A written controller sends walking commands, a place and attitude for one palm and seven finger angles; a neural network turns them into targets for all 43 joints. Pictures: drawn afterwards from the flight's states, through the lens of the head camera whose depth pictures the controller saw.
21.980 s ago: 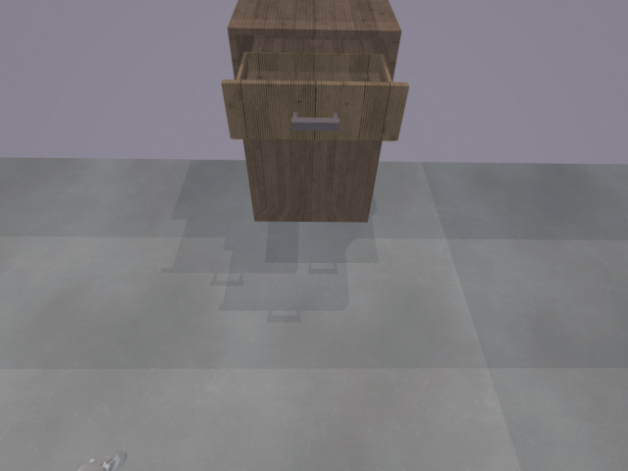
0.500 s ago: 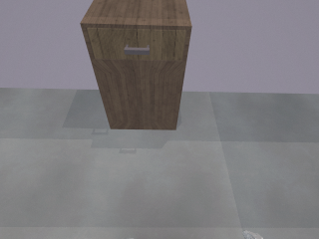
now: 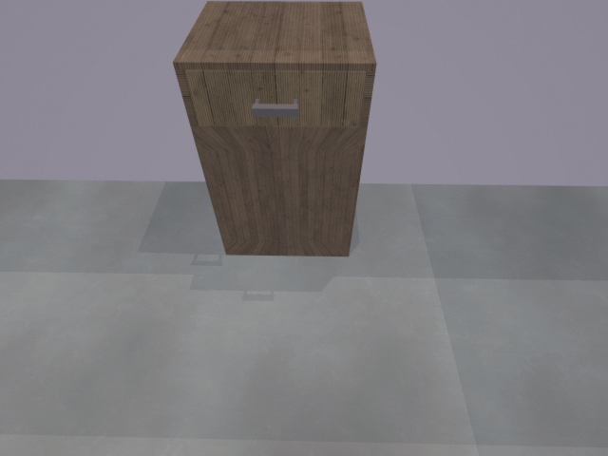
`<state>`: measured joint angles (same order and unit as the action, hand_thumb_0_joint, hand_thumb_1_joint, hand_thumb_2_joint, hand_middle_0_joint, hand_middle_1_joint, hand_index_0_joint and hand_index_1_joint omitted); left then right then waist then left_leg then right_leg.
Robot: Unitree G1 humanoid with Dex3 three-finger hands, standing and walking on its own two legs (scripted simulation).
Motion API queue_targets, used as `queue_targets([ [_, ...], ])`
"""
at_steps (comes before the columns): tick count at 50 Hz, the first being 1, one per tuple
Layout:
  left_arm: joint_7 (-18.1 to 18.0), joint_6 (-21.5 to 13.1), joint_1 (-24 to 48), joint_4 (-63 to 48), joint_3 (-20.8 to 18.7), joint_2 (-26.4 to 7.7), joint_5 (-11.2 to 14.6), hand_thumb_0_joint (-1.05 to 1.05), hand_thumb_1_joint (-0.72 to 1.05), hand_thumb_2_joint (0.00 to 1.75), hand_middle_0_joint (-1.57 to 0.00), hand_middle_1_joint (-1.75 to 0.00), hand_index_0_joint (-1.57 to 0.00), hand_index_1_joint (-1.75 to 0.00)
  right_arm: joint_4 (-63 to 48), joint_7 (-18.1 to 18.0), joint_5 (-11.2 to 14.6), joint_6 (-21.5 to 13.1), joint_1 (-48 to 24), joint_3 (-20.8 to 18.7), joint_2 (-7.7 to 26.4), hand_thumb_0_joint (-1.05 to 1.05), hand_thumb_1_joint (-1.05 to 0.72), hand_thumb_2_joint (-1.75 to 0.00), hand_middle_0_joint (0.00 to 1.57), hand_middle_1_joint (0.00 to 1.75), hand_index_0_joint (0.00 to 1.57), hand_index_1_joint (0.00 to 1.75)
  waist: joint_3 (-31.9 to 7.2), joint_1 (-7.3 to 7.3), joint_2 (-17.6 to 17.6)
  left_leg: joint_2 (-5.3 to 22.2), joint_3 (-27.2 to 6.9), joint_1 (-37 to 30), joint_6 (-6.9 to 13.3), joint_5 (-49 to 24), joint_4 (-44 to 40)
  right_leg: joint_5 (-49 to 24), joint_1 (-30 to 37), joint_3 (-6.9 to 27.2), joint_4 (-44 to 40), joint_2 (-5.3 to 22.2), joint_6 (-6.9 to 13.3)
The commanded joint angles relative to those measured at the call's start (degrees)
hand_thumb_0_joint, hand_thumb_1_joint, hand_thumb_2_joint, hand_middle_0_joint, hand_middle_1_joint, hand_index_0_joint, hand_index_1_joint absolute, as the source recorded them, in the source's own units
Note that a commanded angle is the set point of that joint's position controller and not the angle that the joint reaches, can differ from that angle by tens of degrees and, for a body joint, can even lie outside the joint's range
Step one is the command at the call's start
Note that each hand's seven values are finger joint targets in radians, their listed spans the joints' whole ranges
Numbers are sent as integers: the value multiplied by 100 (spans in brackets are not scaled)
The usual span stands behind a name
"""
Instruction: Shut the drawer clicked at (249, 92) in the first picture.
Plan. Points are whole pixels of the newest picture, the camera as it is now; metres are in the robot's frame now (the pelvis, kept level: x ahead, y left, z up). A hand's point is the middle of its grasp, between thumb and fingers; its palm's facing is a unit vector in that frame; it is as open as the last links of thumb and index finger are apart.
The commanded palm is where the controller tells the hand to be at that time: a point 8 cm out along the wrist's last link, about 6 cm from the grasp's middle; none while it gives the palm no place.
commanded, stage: let the arm hang, fingers relaxed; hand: left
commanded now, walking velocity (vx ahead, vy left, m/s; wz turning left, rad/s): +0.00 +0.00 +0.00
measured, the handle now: (275, 106) +0.95 +0.13 -0.06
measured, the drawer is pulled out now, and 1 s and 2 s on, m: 0.00 0.00 0.00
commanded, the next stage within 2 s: look to check the result in 0.32 s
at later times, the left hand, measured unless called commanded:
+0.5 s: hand out of the picture +0.10 +0.22 -0.16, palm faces -0.03 -0.95 -0.30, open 7.4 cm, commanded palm none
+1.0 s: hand out of the picture +0.11 +0.21 -0.15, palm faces -0.02 -0.95 -0.32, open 7.4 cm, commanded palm none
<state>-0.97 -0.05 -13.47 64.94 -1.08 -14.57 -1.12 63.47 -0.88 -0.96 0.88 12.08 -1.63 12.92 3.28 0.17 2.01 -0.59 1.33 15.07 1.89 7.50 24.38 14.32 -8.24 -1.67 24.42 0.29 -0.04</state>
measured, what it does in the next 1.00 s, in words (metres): stands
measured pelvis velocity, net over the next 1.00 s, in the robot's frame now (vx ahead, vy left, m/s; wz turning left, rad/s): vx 0.04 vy -0.02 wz -0.01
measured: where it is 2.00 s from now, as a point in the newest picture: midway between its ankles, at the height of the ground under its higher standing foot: outside the picture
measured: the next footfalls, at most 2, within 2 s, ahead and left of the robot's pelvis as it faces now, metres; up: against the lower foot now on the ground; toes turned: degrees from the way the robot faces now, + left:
none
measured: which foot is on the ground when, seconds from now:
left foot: down 0.00-1.00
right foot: down 0.00-1.00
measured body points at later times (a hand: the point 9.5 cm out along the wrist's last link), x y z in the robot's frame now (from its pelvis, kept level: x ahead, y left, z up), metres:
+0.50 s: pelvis +0.02 -0.01 +0.00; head +0.05 -0.01 +0.45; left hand +0.10 +0.27 -0.14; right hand +0.08 -0.29 -0.14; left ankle +0.06 +0.10 -0.74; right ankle -0.01 -0.12 -0.74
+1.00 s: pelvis +0.04 -0.02 +0.01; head +0.06 -0.03 +0.46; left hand +0.12 +0.26 -0.13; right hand +0.12 -0.31 -0.14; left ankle +0.06 +0.10 -0.74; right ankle -0.01 -0.12 -0.74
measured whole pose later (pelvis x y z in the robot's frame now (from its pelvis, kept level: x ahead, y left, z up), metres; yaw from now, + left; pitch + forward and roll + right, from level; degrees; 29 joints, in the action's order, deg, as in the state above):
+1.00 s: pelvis +0.04 -0.02 +0.01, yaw -1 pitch -1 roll +0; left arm -0.5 -1.2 -6.6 65.3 -0.8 -16.9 -0.8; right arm 64.8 -0.9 -0.7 -0.3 5.6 -0.8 17.5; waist 3.3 0.4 0.6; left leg 0.2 1.4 9.3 0.2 8.7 19.3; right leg 14.4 -1.9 -1.3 17.6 -0.6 1.1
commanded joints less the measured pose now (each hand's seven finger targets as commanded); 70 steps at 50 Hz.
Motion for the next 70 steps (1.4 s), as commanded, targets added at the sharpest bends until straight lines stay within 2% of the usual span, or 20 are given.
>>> queue_targets([
  [1, -25, -101, 7, -242, -159, -903, 18, 0, 90, 90, -20, -30, -20, -30, -230, -55, -4, -138, -36, -184, 1023, 0, -90, -90, 20, 30, 20, 30, -18, 10, -138, 715, -902, -331, 103, 778, -752, 443, -545, 511, -679, 479, 318],
  [5, -15, -123, 185, -244, -169, -949, 24, 0, 90, 90, -20, -30, -20, -30, -188, -49, -11, -163, -160, -167, 1031, 0, -90, -90, 20, 30, 20, 30, 4, 20, -139, 691, -822, -368, 75, 529, -719, 304, -493, 557, -772, 536, 300],
  [12, -9, -171, 479, -300, -201, -1088, 33, 0, 90, 90, -20, -30, -20, -30, -177, -51, -5, -227, -362, -159, 1184, 0, -90, -90, 20, 30, 20, 30, -310, 33, -53, 733, -759, -653, 52, -382, -601, -365, -192, 539, -769, 599, 282],
  [26, -5, -193, 721, -302, -202, -1289, 51, 0, 90, 90, -20, -30, -20, -30, -184, -51, 15, -225, -619, -146, 1443, 0, -90, -90, 20, 30, 20, 30, -556, 44, -176, 768, -703, -1010, 19, -932, -556, -937, 71, 553, -904, 658, 251],
  [38, -7, -189, 779, -263, -185, -1360, 58, 0, 90, 90, -20, -30, -20, -30, -159, -60, 17, -229, -727, -114, 1514, 0, -90, -90, 20, 30, 20, 30, -569, 48, -160, 799, -647, -1159, 4, -1149, -597, -1202, 178, 537, -944, 678, 233],
  [41, -14, -196, 747, -263, -188, -1381, 55, 0, 90, 90, -20, -30, -20, -30, -180, -64, 28, -229, -737, -117, 1536, 0, -90, -90, 20, 30, 20, 30, -611, 40, -294, 800, -653, -1236, 10, -1267, -571, -1336, 188, 551, -950, 673, 226],
  [44, -15, -192, 779, -257, -186, -1370, 62, 0, 90, 90, -20, -30, -20, -30, -151, -67, 19, -226, -743, -109, 1528, 0, -90, -90, 20, 30, 20, 30, -527, 50, -168, 796, -627, -1191, -8, -1210, -603, -1315, 196, 547, -972, 678, 227],
  [51, -25, -202, 715, -272, -191, -1374, 60, 0, 90, 90, -20, -30, -20, -30, -175, -71, 27, -223, -717, -106, 1512, 0, -90, -90, 20, 30, 20, 30, -524, 37, -260, 791, -602, -1230, -14, -1295, -575, -1522, 243, 541, -992, 691, 214],
  [56, -31, -205, 693, -276, -198, -1355, 58, 0, 90, 90, -20, -30, -20, -30, -163, -83, 23, -230, -692, -109, 1512, 0, -90, -90, 20, 30, 20, 30, -595, 44, -200, 802, -569, -1291, -19, -1418, -549, -1656, 306, 559, -973, 683, 226],
  [58, -27, -192, 723, -269, -193, -1339, 63, 0, 90, 90, -20, -30, -20, -30, -139, -86, 19, -232, -684, -94, 1472, 0, -90, -90, 20, 30, 20, 30, -485, 47, -113, 798, -566, -1225, -30, -1342, -600, -1551, 288, 543, -981, 683, 228],
  [66, -34, -206, 642, -269, -199, -1337, 64, 0, 90, 90, -20, -30, -20, -30, -140, -88, 27, -226, -615, -92, 1475, 0, -90, -90, 20, 30, 20, 30, -480, 35, -276, 797, -536, -1238, -39, -1296, -586, -1676, 308, 566, -1020, 674, 213],
  [70, -29, -202, 632, -257, -189, -1314, 73, 0, 90, 90, -20, -30, -20, -30, -113, -87, 17, -223, -595, -83, 1441, 0, -90, -90, 20, 30, 20, 30, -407, 39, -220, 795, -526, -1213, -45, -1185, -615, -1568, 276, 573, -1050, 681, 222],
])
